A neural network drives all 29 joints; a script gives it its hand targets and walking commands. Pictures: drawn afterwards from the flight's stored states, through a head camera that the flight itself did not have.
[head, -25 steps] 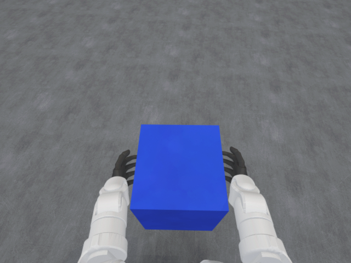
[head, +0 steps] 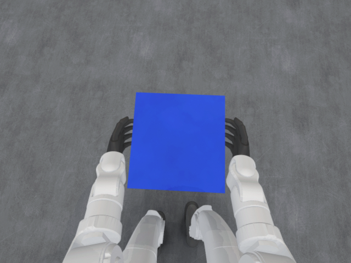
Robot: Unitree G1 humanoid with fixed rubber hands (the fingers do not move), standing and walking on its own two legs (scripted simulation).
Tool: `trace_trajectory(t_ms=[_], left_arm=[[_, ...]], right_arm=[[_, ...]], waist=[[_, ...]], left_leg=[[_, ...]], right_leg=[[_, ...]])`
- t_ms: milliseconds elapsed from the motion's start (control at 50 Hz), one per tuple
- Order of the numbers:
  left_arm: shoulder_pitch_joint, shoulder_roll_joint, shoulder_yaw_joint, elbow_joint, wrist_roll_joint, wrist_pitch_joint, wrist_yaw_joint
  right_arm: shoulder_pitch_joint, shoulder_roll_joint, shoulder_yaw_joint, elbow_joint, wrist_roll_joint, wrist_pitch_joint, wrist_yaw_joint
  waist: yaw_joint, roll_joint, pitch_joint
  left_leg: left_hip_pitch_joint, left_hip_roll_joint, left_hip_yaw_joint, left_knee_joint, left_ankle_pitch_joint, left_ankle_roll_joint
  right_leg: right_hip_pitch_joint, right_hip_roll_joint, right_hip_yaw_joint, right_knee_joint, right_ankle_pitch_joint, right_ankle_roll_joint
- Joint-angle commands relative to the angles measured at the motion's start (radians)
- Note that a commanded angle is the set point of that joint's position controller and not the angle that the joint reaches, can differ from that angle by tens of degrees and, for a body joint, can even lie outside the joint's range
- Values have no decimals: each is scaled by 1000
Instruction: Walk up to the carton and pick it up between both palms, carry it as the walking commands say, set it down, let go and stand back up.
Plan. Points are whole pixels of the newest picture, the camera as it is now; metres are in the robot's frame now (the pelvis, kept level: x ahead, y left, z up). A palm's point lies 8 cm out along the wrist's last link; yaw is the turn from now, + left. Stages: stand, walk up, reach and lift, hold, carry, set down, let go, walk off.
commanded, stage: set down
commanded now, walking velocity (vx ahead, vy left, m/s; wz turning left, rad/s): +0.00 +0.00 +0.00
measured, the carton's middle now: (178, 147) +0.37 +0.01 -0.15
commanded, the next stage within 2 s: none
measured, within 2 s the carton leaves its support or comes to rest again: neither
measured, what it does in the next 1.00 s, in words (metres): lowers itself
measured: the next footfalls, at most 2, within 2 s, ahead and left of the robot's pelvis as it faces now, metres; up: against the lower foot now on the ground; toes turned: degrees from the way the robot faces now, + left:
none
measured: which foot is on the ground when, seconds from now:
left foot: down 0.00-1.00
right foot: down 0.00-1.00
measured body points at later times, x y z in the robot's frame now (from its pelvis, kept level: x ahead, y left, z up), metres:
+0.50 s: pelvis -0.03 +0.01 -0.05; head +0.24 +0.01 +0.31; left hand +0.39 +0.15 -0.18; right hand +0.37 -0.14 -0.17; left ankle +0.04 +0.11 -0.69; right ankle +0.08 -0.06 -0.69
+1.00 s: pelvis -0.04 +0.01 -0.12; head +0.27 +0.01 +0.21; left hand +0.43 +0.15 -0.26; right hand +0.41 -0.14 -0.26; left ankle +0.04 +0.11 -0.69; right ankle +0.08 -0.07 -0.69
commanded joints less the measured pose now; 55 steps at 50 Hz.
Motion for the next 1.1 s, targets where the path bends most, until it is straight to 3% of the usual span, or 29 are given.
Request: trace_trajectory(t_ms=[0,120,260,340,480,500,560,620,740,760,860,960,1080], left_arm=[[-468,-452,-386,-40,-163,-103,-35],[-482,-267,-350,-11,-200,-133,36],[-539,-78,-360,-39,-281,-164,115],[-573,-49,-369,-33,-315,-158,135],[-642,-77,-340,4,-320,-146,127],[-655,-81,-333,24,-317,-142,122],[-680,-99,-317,40,-315,-133,117],[-716,-146,-326,52,-317,-124,110],[-817,-174,-375,-9,-353,-105,115],[-830,-174,-379,-10,-357,-101,116],[-894,-185,-386,-14,-359,-80,118],[-929,-239,-358,60,-335,-58,97],[-1024,-322,-380,51,-326,-37,75]], right_arm=[[-485,447,488,-34,43,-47,21],[-441,271,398,50,64,-65,-24],[-527,86,404,-31,184,-96,-65],[-555,39,399,-47,217,-94,-82],[-627,87,399,-25,232,-85,-81],[-637,91,388,-12,223,-80,-83],[-684,128,400,-12,230,-74,-79],[-725,173,407,-7,231,-69,-70],[-819,183,430,-66,261,-59,-72],[-821,177,419,-53,257,-56,-74],[-885,189,406,-28,265,-39,-69],[-958,249,389,8,253,-24,-52],[-1057,330,400,9,262,-5,-26]], waist=[[12,-13,-791],[-11,24,-724],[11,22,-787],[-4,15,-869],[2,15,-950],[-10,11,-943],[11,9,-968],[11,13,-997],[-1,23,-1158],[-14,23,-1149],[-11,45,-1154],[-3,36,-1129],[1,52,-1207]], left_leg=[[-144,-14,-65,46,112,45],[-193,-14,-51,97,73,38],[-224,-7,-34,146,63,47],[-247,-14,-26,177,69,48],[-363,-25,-28,250,70,42],[-392,-29,-26,263,56,41],[-432,-34,-24,296,49,40],[-471,-42,-23,330,49,38],[-477,-53,-16,400,65,30],[-489,-55,-14,411,61,28],[-521,-60,-11,462,47,19],[-610,-64,-1,518,13,19],[-658,-70,6,588,34,11]], right_leg=[[499,-16,303,51,182,78],[364,8,265,93,93,64],[336,21,248,159,82,56],[364,27,245,190,132,55],[328,38,258,263,188,58],[314,42,259,271,181,61],[283,49,262,303,170,64],[245,57,260,338,175,66],[217,73,245,423,196,70],[193,75,239,434,200,71],[104,80,231,484,164,73],[30,83,232,525,122,78],[-24,98,225,609,153,86]])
